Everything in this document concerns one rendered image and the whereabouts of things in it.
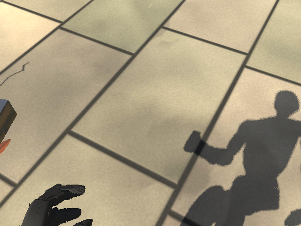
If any left robot hand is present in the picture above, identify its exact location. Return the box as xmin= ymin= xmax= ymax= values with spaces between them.
xmin=19 ymin=184 xmax=93 ymax=226

